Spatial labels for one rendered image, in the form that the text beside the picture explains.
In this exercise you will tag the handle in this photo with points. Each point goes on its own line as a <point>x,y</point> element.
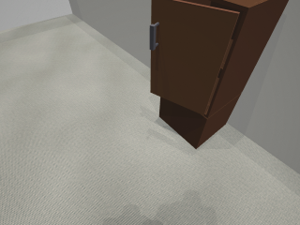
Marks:
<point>153,36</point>

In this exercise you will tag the cupboard door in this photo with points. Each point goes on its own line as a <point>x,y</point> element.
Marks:
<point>192,43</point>

